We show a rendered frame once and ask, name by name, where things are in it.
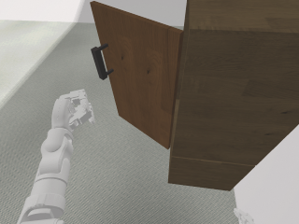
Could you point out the robot right hand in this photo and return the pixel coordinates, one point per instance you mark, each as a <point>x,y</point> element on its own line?
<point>245,218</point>

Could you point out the cupboard door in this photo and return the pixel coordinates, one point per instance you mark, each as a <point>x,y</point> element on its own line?
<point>145,57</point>

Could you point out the robot left hand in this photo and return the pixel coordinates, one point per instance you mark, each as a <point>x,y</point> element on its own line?
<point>65,116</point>

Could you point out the handle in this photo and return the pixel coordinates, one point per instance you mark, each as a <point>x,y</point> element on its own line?
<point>99,62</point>

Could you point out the robot left forearm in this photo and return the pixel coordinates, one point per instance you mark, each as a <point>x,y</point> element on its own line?
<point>46,200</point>

